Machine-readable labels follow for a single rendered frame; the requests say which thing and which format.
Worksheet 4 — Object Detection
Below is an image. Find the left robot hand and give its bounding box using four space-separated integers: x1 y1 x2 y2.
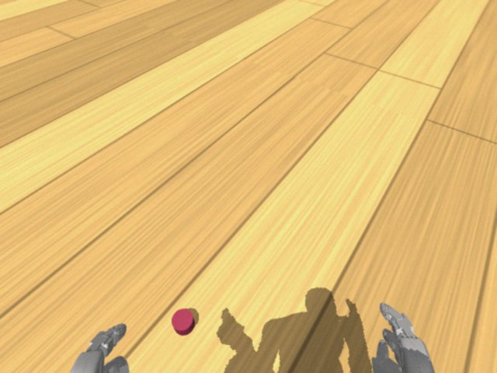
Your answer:
70 323 130 373

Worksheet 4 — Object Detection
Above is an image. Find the tin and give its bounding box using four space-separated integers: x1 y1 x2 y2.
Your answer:
172 309 195 336

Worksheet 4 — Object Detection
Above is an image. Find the right robot hand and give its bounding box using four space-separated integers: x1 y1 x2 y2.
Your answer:
372 303 435 373

